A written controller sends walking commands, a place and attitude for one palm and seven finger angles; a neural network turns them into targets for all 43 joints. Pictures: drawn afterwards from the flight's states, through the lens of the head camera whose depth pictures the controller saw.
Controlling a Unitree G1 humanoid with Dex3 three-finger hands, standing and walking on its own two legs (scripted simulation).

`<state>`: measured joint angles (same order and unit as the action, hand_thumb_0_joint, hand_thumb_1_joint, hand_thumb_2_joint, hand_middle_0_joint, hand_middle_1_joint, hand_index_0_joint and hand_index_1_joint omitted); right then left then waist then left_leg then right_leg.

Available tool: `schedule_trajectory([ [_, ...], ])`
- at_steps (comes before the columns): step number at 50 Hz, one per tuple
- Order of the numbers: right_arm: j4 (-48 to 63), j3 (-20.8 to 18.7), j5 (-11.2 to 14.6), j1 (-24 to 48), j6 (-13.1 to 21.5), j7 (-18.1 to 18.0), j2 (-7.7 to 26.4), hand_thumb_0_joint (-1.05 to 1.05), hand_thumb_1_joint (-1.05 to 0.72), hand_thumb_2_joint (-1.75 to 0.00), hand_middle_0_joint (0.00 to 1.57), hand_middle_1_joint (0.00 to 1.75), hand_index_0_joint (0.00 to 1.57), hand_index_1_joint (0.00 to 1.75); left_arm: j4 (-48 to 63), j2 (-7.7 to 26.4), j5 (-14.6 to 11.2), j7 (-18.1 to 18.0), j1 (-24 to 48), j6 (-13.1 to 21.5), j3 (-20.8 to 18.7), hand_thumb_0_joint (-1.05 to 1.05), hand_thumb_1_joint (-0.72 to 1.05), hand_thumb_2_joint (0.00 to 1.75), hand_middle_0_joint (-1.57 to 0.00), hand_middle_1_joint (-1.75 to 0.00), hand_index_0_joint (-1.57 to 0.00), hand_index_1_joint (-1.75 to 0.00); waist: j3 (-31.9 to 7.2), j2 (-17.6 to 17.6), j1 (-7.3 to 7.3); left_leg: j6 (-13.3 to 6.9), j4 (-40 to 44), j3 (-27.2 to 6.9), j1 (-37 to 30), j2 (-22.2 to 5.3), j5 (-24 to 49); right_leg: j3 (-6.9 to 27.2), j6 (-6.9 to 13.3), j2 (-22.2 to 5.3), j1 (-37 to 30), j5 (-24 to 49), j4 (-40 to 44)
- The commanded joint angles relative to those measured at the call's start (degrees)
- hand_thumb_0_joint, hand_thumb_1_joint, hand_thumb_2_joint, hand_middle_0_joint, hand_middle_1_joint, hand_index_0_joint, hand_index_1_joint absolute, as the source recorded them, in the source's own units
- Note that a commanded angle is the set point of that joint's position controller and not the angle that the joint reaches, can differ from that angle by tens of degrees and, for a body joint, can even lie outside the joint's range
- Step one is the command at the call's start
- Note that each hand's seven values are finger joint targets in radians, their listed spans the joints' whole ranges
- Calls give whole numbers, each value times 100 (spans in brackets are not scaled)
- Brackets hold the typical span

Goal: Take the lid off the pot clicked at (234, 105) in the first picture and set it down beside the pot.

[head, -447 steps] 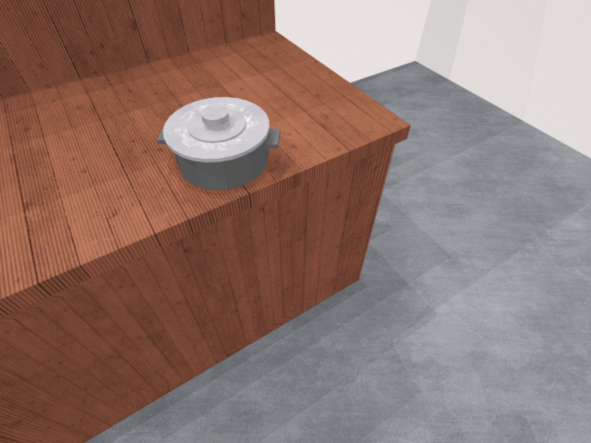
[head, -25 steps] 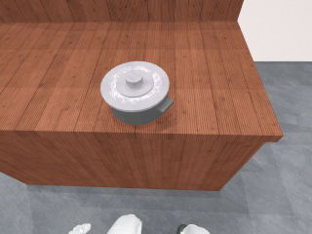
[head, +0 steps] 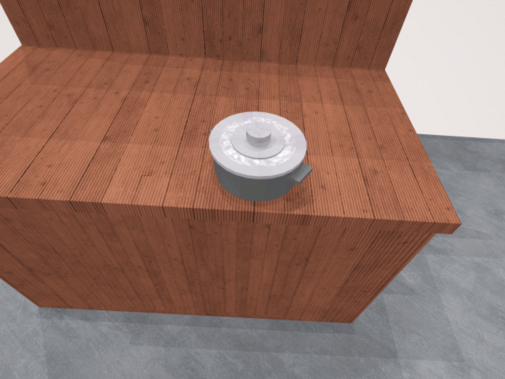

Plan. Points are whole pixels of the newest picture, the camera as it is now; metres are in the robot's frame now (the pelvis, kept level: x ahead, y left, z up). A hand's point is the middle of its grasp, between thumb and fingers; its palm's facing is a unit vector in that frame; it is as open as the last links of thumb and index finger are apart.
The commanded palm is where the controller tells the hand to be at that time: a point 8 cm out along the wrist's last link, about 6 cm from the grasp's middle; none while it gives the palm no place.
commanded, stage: come to a stop and stand still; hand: left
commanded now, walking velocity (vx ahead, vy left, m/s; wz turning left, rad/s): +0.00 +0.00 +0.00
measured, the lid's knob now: (258, 132) +0.55 +0.03 +0.08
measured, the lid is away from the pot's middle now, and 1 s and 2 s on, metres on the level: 0.00 0.00 0.00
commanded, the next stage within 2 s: look again from close up in 0.54 s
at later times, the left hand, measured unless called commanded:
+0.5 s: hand out of the picture -0.04 +0.14 -0.18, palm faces +0.03 -0.99 -0.16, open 7.4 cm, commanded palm none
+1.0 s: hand out of the picture -0.05 +0.18 -0.19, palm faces +0.03 -0.98 -0.17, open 7.4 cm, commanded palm none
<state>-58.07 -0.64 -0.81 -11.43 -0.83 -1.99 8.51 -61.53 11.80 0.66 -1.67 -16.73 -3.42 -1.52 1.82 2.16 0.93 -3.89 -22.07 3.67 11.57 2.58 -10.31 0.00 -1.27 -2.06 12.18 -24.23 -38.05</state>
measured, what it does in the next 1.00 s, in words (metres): steps on the spot: right foot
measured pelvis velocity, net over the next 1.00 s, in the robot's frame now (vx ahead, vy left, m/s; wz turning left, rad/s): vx -0.04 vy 0.01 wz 0.00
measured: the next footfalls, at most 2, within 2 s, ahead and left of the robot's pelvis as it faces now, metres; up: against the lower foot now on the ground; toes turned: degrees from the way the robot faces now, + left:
right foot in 0.06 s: -0.03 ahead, -0.13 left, +0.00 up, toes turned -1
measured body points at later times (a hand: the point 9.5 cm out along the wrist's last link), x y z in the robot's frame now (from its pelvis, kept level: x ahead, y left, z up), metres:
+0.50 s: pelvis -0.04 -0.02 +0.00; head -0.03 -0.01 +0.45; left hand -0.04 +0.19 -0.17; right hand -0.07 -0.23 -0.16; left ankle +0.02 +0.08 -0.74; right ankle -0.07 -0.13 -0.74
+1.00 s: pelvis -0.04 +0.01 -0.01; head -0.06 +0.03 +0.44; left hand -0.05 +0.23 -0.18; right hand +0.00 -0.22 -0.16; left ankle +0.02 +0.08 -0.74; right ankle -0.07 -0.13 -0.74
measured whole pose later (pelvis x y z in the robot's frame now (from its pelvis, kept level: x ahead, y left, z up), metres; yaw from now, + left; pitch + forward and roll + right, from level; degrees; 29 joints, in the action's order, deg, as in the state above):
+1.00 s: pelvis -0.04 +0.01 -0.01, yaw +0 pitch -2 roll -2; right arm -59.1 -1.0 -0.6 -14.9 0.3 -1.3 9.3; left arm -60.2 8.8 1.5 -2.9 -20.4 0.5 0.2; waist -0.4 0.6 0.1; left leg -4.2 -32.7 3.7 18.2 1.1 -12.5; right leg -0.5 -1.0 -0.4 9.3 -19.0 -30.5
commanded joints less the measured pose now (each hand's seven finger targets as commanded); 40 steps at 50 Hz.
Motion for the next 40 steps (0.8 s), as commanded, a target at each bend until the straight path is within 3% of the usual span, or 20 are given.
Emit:
schedule_trajectory([
  [1,-14,-166,76,-341,114,-23,780,0,-90,-90,20,30,20,30,56,288,-6,-67,-508,280,-33,0,90,90,-20,-30,-20,-30,-385,-499,-13,-129,473,-1354,-426,-1173,606,58,115,-149,-469,1203,1899],
  [2,-42,-148,104,-303,124,-2,653,0,-90,-90,20,30,20,30,4,373,4,-84,-508,323,-29,0,90,90,-20,-30,-20,-30,-177,-238,-68,92,273,-1084,-193,-888,415,471,260,-387,-498,1596,2060],
  [3,-40,-122,120,-303,118,17,513,0,-90,-90,20,30,20,30,20,471,-5,-82,-385,348,-29,0,90,90,-20,-30,-20,-30,27,89,-110,211,188,-905,-53,-694,193,664,389,-639,-364,1717,2176],
  [4,-71,-104,105,-310,126,39,492,0,-90,-90,20,30,20,30,19,502,-17,-77,-345,360,-4,0,90,90,-20,-30,-20,-30,24,25,-158,275,177,-819,-254,-554,60,723,477,-819,-96,1662,2175],
  [5,-131,-100,80,-339,133,65,490,0,-90,-90,20,30,20,30,-10,486,-12,-70,-376,359,1,0,90,90,-20,-30,-20,-30,-122,-45,-163,282,143,-779,-527,-542,462,642,490,-740,-35,1864,2037],
  [6,-214,-114,47,-400,136,52,532,0,-90,-90,20,30,20,30,-37,411,-20,-83,-308,418,-6,0,90,90,-20,-30,-20,-30,-258,615,-195,253,31,-780,-584,-642,796,572,418,-570,-157,2202,1948],
  [8,-315,-118,71,-434,140,46,627,0,-90,-90,20,30,20,30,-10,337,-33,-98,-247,435,36,0,90,90,-20,-30,-20,-30,-165,782,-173,228,93,-783,-591,-695,699,456,346,-542,-143,2037,1995],
  [12,-513,-75,49,-491,89,55,586,0,-90,-90,20,30,20,30,-45,276,-31,-100,-254,379,35,0,90,90,-20,-30,-20,-30,422,-34,-170,261,340,-839,-381,-653,-3,480,354,-432,275,868,2110],
  [15,-568,-73,42,-545,39,53,508,0,-90,-90,20,30,20,30,-84,278,-12,-92,-343,343,25,0,90,90,-20,-30,-20,-30,712,-272,-145,279,433,-847,-144,-608,-556,500,360,-398,506,287,2212],
  [20,-606,-86,19,-734,25,42,395,0,-90,-90,20,30,20,30,-94,215,-12,-86,-418,351,13,0,90,90,-20,-30,-20,-30,659,-173,-144,274,363,-863,-61,-585,-655,535,392,-377,588,71,2225],
  [27,-638,-88,26,-885,93,19,333,0,-90,-90,20,30,20,30,-144,65,-24,-89,-535,401,22,0,90,90,-20,-30,-20,-30,329,-167,-142,245,324,-929,-158,-662,-357,457,395,-342,380,591,2037],
  [31,-647,-87,34,-864,115,9,315,0,-90,-90,20,30,20,30,-166,-6,-24,-94,-612,419,36,0,90,90,-20,-30,-20,-30,330,-121,-134,228,236,-906,-223,-683,-135,460,396,-340,386,835,1998],
  [32,-197,-18,25,-315,268,64,522,0,-90,-90,20,30,20,30,-196,119,139,-272,-908,633,112,0,90,90,-20,-30,-20,-30,399,-175,82,299,-1069,-689,240,-744,909,722,316,-538,229,2933,2008],
  [33,-78,-65,83,-471,279,61,308,0,-90,-90,20,30,20,30,-115,417,72,-274,-949,662,3,0,90,90,-20,-30,-20,-30,-329,-149,-94,414,-1031,-554,160,-635,1153,795,507,-851,-421,4915,1629],
  [34,-96,-57,43,-730,301,29,173,0,-90,-90,20,30,20,30,-22,345,-3,-255,-872,668,39,0,90,90,-20,-30,-20,-30,-585,-33,-185,350,-709,-584,109,-647,578,661,560,-858,-625,4260,1409],
  [35,-96,-69,33,-769,293,17,290,0,-90,-90,20,30,20,30,32,205,-20,-257,-801,641,82,0,90,90,-20,-30,-20,-30,-676,163,-177,307,-795,-626,80,-691,609,550,556,-655,-529,3511,1350],
  [37,-94,-113,40,-802,262,20,408,0,-90,-90,20,30,20,30,135,108,22,-233,-743,594,75,0,90,90,-20,-30,-20,-30,-396,-183,-199,233,-757,-704,154,-762,640,499,530,-430,-154,2268,1373],
  [40,-31,-124,27,-706,216,34,467,0,-90,-90,20,30,20,30,161,91,60,-195,-806,526,66,0,90,90,-20,-30,-20,-30,254,-223,-165,197,-567,-819,452,-757,153,432,544,-303,338,1267,1462],
])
